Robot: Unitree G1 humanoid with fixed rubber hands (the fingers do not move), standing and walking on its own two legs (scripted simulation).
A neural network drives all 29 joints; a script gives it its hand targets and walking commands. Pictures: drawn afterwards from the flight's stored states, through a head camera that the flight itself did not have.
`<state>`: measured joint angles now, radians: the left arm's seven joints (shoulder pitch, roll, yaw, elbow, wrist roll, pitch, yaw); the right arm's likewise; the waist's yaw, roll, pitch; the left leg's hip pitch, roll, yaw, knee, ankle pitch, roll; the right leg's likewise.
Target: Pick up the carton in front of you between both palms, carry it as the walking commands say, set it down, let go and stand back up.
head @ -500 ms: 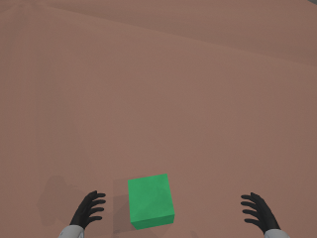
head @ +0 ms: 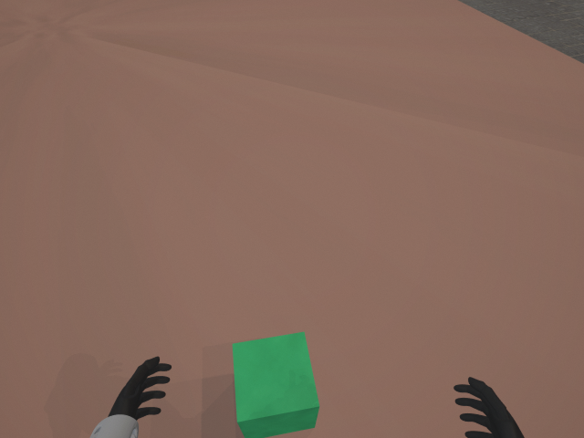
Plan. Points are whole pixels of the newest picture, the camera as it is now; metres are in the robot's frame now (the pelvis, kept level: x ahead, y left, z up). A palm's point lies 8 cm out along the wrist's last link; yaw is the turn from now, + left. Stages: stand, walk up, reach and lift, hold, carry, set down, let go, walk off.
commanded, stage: stand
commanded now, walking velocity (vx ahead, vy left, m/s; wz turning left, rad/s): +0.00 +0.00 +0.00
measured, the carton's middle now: (275, 387) +0.37 +0.09 -0.65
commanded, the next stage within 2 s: none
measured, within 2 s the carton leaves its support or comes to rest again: neither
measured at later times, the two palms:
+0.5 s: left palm (96, 431) +0.14 +0.30 -0.10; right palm out of the picture +0.13 -0.27 -0.08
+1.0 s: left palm out of the picture +0.10 +0.32 -0.10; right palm out of the picture +0.10 -0.29 -0.08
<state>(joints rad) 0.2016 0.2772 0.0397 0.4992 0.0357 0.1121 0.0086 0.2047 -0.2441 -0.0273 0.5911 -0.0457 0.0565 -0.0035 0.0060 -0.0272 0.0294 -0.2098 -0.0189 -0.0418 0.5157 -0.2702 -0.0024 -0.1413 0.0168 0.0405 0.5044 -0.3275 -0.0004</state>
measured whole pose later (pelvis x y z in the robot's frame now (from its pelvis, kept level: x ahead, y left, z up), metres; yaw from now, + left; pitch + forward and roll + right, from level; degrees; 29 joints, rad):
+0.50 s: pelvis +0.02 +0.02 +0.00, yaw -1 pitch -1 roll +0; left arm 0.19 0.35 0.02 0.77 0.03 0.00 0.03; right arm 0.15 -0.32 -0.03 0.84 -0.04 0.00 -0.02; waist -0.01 -0.04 0.01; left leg -0.19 -0.04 -0.01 0.49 -0.28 0.03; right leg -0.12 0.00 0.07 0.45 -0.32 0.03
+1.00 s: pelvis +0.00 +0.02 +0.01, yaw -1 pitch -2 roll +0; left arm 0.18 0.38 0.01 0.90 0.03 -0.01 0.02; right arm 0.13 -0.36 -0.03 0.96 -0.03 -0.01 -0.01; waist -0.01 -0.03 0.02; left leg -0.16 -0.03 -0.02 0.41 -0.22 0.03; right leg -0.08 0.00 0.06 0.38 -0.26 0.02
